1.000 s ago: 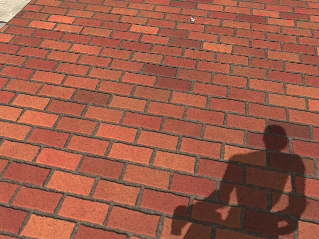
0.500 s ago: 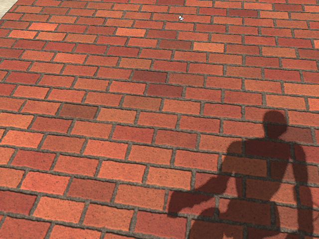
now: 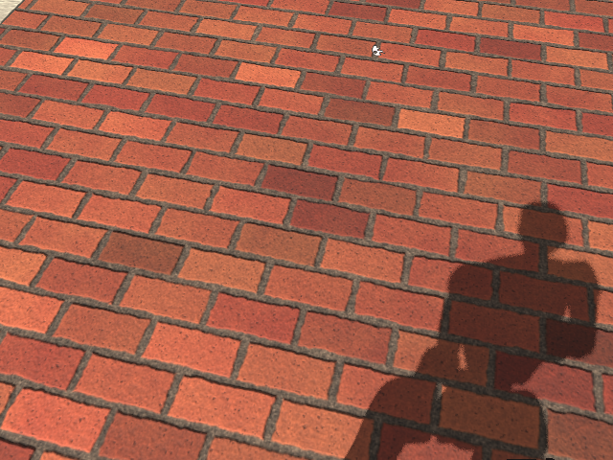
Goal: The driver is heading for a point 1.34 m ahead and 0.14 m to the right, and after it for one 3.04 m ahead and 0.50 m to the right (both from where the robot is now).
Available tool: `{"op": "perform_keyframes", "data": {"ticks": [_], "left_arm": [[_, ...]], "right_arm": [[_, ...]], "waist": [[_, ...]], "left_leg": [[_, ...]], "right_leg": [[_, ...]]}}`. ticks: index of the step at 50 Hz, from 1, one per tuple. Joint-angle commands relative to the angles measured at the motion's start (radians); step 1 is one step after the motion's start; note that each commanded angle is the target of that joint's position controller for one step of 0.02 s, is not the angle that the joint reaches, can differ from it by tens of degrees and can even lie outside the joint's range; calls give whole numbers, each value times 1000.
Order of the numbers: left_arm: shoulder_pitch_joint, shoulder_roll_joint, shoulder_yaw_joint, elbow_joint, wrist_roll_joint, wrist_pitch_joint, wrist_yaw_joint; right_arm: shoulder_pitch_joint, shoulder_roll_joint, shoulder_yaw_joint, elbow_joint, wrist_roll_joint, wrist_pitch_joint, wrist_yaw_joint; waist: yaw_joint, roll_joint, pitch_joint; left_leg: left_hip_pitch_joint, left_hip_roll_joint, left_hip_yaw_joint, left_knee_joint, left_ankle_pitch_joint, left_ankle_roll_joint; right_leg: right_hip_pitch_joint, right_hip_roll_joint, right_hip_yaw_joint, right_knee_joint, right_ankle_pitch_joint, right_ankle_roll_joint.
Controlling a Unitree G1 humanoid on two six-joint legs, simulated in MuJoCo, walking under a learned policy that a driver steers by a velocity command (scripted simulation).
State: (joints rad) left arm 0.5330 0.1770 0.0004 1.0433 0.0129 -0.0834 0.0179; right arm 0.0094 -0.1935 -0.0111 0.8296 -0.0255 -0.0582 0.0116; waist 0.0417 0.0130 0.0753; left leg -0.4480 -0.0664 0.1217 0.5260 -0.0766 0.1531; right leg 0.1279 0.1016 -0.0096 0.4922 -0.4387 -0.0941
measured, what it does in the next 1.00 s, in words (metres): walks ahead: right foot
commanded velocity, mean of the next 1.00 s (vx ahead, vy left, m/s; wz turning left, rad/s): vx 0.43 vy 0.00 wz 0.00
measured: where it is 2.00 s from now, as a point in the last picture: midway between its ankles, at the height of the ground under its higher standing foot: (362, 396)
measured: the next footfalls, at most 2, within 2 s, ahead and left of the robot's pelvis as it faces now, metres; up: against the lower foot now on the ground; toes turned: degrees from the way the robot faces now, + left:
right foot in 0.54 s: +0.47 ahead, -0.12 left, +0.00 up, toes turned -3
left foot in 1.02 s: +0.66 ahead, +0.05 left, +0.00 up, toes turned +4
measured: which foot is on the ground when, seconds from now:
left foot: down 0.00-0.56, up 0.58-1.00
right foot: down 0.00-0.00, up 0.02-0.52, down 0.54-1.00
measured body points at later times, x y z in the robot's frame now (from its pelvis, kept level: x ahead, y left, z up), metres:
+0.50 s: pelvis +0.27 -0.02 +0.02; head +0.30 -0.02 +0.47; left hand +0.48 +0.18 -0.09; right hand +0.16 -0.25 -0.12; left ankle +0.12 +0.05 -0.71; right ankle +0.42 -0.13 -0.69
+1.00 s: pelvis +0.50 -0.04 +0.02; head +0.53 -0.04 +0.47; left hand +0.44 +0.18 -0.13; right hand +0.64 -0.26 -0.12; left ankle +0.62 +0.05 -0.70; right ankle +0.43 -0.11 -0.71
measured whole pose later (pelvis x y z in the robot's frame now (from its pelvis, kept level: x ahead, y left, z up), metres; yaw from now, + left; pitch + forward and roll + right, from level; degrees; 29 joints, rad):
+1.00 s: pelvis +0.50 -0.04 +0.02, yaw +1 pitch -1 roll -2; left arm 0.42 0.15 0.00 1.08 0.02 -0.08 0.01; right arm 0.10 -0.17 -0.01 0.96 -0.02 -0.05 -0.01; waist 0.05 0.03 0.07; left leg -0.46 0.01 0.06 0.60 -0.09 0.06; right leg -0.01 0.08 -0.09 0.33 -0.30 -0.08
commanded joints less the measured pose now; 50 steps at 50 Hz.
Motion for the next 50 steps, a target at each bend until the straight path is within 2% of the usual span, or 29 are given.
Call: {"op": "perform_keyframes", "data": {"ticks": [1, 2, 3, 4, 5, 6, 7, 9, 12, 16, 20, 22, 24, 25, 26, 27, 28, 29, 30, 31, 32, 34, 35, 37, 40, 42, 45, 48, 50], "left_arm": [[79, 58, 19, -79, -18, -7, -11], [7, 143, 33, -89, 7, -5, -9], [-94, 158, 40, -117, 11, -8, -16], [-129, 143, 41, -123, 12, -8, -20], [-138, 127, 41, -125, 19, 2, -24], [-114, 94, 34, -116, 26, 16, -31], [-106, 74, 31, -112, 27, 25, -37], [-156, 73, 32, -132, 26, 36, -43], [-316, 91, 34, -184, 21, 43, -46], [-471, 78, 25, -227, 9, 42, -49], [-588, 78, 20, -259, 8, 39, -48], [-626, 84, 21, -276, 7, 33, -47], [-606, 94, 26, -278, 7, 24, -45], [-548, 104, 32, -262, 8, 19, -39], [-434, 120, 43, -224, 9, 12, -32], [-257, 148, 59, -164, 18, 2, -21], [-72, 228, 83, -126, 45, -6, -8], [-33, 306, 104, -117, 52, 1, -13], [-90, 242, 97, -117, 8, 13, -25], [-199, 194, 82, -128, -2, 11, -29], [-253, 142, 71, -131, 1, 2, -34], [-261, 81, 51, -105, 1, -10, -27], [-235, 78, 49, -89, 1, -17, -25], [-188, 97, 48, -60, -4, -31, -22], [-151, 112, 41, -37, 1, -31, -21], [-145, 105, 32, -29, -1, -24, -19], [-92, 108, 25, -4, 1, -14, -10], [-81, 104, 21, 14, 7, -1, 0], [-101, 103, 21, 19, 4, 5, 9]], "right_arm": [[464, -252, -82, 91, -16, 7, -17], [358, -214, -81, 79, 23, 7, -4], [275, -150, -64, 65, 26, 2, 0], [251, -100, -52, 75, 19, -8, 3], [256, -75, -42, 90, 12, -22, 0], [269, -62, -35, 108, 11, -31, -4], [296, -68, -34, 125, 12, -42, -6], [340, -98, -38, 151, 17, -54, -4], [398, -112, -36, 170, 21, -53, -2], [485, -107, -28, 195, 22, -50, -6], [557, -109, -22, 221, 11, -45, -17], [571, -118, -23, 232, 2, -41, -24], [548, -131, -26, 237, -2, -39, -31], [526, -139, -28, 235, -2, -39, -33], [512, -148, -30, 237, 0, -37, -32], [490, -148, -29, 232, 7, -36, -30], [476, -120, -18, 196, 18, -41, -27], [600, -21, -3, 190, 52, -38, -18], [536, -132, -34, 199, 22, -35, -22], [446, -125, -37, 164, 19, -39, -18], [397, -106, -35, 154, 16, -42, -15], [398, -72, -34, 155, -7, -18, -3], [408, -54, -33, 157, -10, -6, 4], [392, -43, -35, 152, -12, 8, 8], [304, -40, -31, 125, -7, 16, 3], [228, -31, -22, 106, 3, 15, 0], [163, -31, -11, 100, 11, 15, -11], [164, -50, -12, 112, 7, 9, -25], [235, -59, -18, 146, 4, -3, -35]], "waist": [[-124, 200, -343], [-121, 57, -218], [-97, 16, -89], [-63, -42, -2], [-33, -48, 12], [-7, -34, 7], [0, -18, 1], [3, 2, 10], [-29, 12, 40], [-81, 35, 32], [-121, 52, 34], [-124, 57, 39], [-94, 63, 33], [-61, 70, 6], [-13, 72, -50], [63, 48, -140], [126, -25, -266], [67, -251, -381], [62, -91, -313], [17, -77, -162], [-6, -36, -92], [-63, -55, -52], [-73, -65, -55], [-91, -53, -32], [-91, -72, -21], [-75, -97, -21], [-39, -116, -43], [-37, -117, -42], [-68, -96, -44]], "left_leg": [[771, 476, -833, -174, -186, 249], [631, 438, -793, -273, -349, 250], [488, 408, -665, -323, -389, 222], [353, 367, -573, -365, -300, 183], [278, 323, -493, -376, -203, 145], [231, 290, -425, -391, -134, 120], [215, 276, -381, -398, -64, 113], [209, 254, -312, -420, 3, 106], [254, 224, -253, -444, 73, 76], [345, 200, -200, -418, 216, 22], [492, 226, -197, -371, 319, 27], [564, 256, -203, -335, 381, 43], [595, 278, -194, -277, 511, 41], [586, 276, -179, -212, 647, 28], [574, 266, -167, -92, 752, 15], [489, 231, -133, 96, 703, -5], [270, 187, -103, 378, 374, -22], [-87, -5, -50, 748, -399, -66], [-174, 33, -179, 817, -403, -48], [-203, 79, -180, 785, -304, -46], [-173, 110, -174, 734, -243, -50], [-87, 145, -166, 648, -207, -69], [-63, 143, -156, 629, -200, -78], [-70, 136, -129, 592, -185, -100], [-87, 126, -89, 463, -98, -122], [-40, 110, -61, 316, -30, -124], [16, 81, -40, 185, 38, -114], [57, 72, -58, 113, -14, -90], [142, 58, -65, -11, -15, -66]], "right_leg": [[-653, 13, 22, 953, -75, 13], [-745, -56, 84, 950, 18, -13], [-764, -99, 79, 900, 94, -18], [-727, -132, 75, 827, 123, -18], [-674, -160, 82, 766, 138, -10], [-622, -171, 74, 725, 148, 4], [-606, -175, 61, 698, 157, 14], [-646, -195, 34, 634, 208, 31], [-757, -220, -3, 496, 338, 55], [-770, -197, -44, 293, 464, 70], [-790, -163, -65, 168, 455, 60], [-795, -149, -66, 126, 400, 44], [-730, -126, -71, 76, 321, 14], [-633, -97, -81, 49, 279, -5], [-495, -64, -91, 13, 265, -27], [-266, -66, -81, -42, 315, -58], [10, -271, 136, -42, 236, -114], [246, -548, 622, -133, 212, -265], [162, -498, 654, -196, 170, -246], [15, -462, 487, -226, 203, -212], [-105, -418, 385, -264, 310, -184], [-239, -336, 243, -305, 413, -126], [-258, -326, 211, -315, 459, -122], [-282, -317, 140, -306, 743, -126], [-292, -276, 34, -276, 1016, -104], [-305, -240, -16, -264, 1048, -77], [-248, -246, -19, -230, 1053, -62], [-191, -284, 13, -162, 1033, -75], [-170, -287, 35, -64, 1001, -61]]}}
Keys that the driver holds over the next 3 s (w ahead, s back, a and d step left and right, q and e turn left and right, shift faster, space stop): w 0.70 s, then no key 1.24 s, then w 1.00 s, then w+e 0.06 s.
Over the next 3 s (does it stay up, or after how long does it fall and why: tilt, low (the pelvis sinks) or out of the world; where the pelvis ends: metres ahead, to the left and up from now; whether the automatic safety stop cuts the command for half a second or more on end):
stays up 1.02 -0.03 0.03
